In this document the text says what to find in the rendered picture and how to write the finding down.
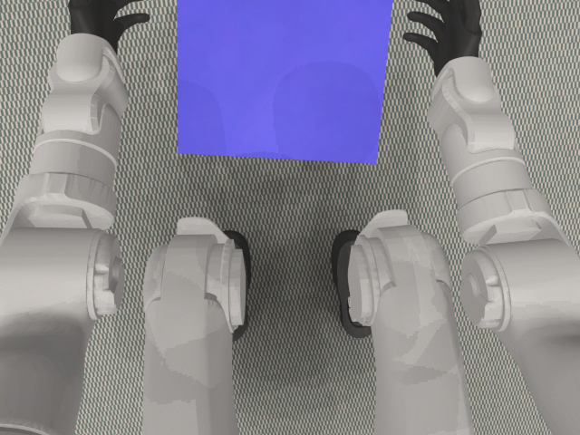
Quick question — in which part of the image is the carton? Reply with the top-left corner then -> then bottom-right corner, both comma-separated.
177,0 -> 392,164

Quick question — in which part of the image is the robot right upper arm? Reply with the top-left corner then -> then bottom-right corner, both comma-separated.
459,238 -> 580,435

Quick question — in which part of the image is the robot right forearm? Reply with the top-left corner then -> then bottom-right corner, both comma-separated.
427,56 -> 580,260

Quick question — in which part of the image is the robot thigh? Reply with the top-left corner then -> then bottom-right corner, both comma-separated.
348,225 -> 475,435
142,234 -> 246,435

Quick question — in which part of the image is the robot left forearm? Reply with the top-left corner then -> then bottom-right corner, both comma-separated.
0,34 -> 129,247

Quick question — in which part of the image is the robot left hand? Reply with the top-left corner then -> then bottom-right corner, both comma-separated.
68,0 -> 150,54

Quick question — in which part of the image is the robot left thigh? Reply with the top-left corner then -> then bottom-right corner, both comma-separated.
142,234 -> 246,435

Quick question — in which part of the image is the robot right hand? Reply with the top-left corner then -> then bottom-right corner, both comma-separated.
403,0 -> 482,78

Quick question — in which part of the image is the robot left upper arm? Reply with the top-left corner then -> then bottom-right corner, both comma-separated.
0,227 -> 125,435

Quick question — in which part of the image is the robot right thigh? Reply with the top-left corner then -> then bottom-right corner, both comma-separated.
348,225 -> 475,435

